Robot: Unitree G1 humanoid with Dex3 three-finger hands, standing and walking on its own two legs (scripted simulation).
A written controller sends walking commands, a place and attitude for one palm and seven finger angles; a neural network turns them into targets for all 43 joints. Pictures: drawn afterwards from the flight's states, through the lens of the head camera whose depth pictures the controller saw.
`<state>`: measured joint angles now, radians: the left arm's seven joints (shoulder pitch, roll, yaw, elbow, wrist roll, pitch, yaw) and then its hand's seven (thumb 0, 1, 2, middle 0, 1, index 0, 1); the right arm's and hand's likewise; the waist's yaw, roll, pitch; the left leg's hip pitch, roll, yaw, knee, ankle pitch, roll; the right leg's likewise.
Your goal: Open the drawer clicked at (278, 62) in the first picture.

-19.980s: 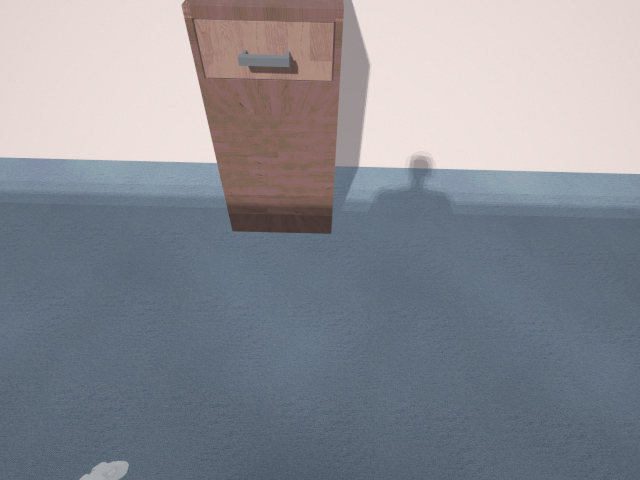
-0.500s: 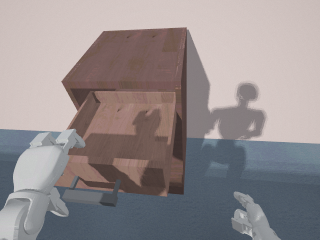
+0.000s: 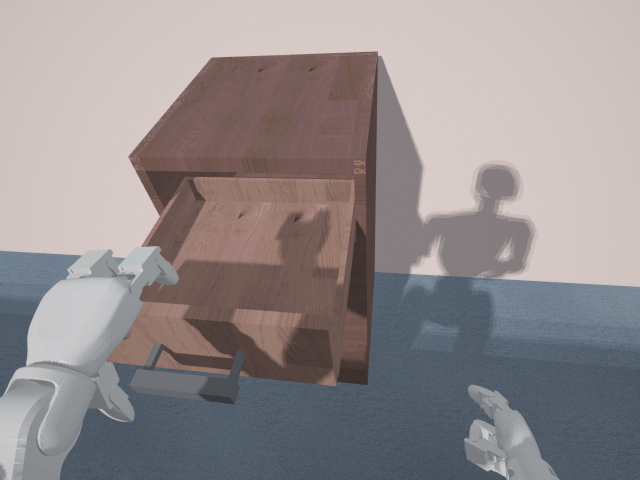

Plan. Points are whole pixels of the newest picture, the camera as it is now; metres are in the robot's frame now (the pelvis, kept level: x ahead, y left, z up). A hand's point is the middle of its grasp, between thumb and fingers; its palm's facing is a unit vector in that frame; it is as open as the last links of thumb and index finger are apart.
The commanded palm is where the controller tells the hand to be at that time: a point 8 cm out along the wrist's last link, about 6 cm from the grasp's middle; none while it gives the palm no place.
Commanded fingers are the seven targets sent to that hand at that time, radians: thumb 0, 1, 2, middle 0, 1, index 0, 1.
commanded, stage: draw the hand back to the body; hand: left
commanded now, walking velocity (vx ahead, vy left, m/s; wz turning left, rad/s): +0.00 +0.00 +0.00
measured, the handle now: (191, 370) +0.24 +0.23 -0.01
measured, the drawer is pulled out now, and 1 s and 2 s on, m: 0.30 0.30 0.30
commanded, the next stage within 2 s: step back with the hand held close in 1.42 s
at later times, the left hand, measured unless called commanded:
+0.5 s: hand (109, 347) +0.19 +0.25 +0.14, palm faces +0.21 -0.55 -0.81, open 13.8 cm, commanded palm +0.15 +0.27 +0.19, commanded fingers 0.00 -0.32 0.38 -0.29 -1.09 -0.29 -1.09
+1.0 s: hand (118, 316) +0.21 +0.23 +0.17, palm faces +0.38 -0.83 -0.42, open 10.6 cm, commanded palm +0.16 +0.28 +0.18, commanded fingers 0.00 0.55 0.75 -0.22 -0.52 -0.22 -0.52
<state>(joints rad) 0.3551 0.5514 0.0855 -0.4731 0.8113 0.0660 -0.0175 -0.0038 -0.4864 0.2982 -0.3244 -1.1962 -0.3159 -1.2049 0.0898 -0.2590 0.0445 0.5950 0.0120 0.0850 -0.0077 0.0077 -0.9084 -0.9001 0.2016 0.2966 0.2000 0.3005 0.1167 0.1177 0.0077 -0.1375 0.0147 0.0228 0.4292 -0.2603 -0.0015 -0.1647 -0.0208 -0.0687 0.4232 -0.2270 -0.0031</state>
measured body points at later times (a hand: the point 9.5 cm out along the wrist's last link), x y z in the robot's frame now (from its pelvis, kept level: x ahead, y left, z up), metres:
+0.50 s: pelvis +0.00 +0.01 +0.00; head +0.01 -0.02 +0.45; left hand +0.17 +0.28 +0.18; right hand +0.23 -0.19 -0.09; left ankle -0.02 +0.12 -0.74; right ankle +0.00 -0.11 -0.74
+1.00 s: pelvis +0.02 +0.01 +0.00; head +0.03 -0.01 +0.45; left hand +0.18 +0.28 +0.19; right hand +0.22 -0.21 -0.09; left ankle -0.02 +0.12 -0.74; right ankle +0.00 -0.12 -0.74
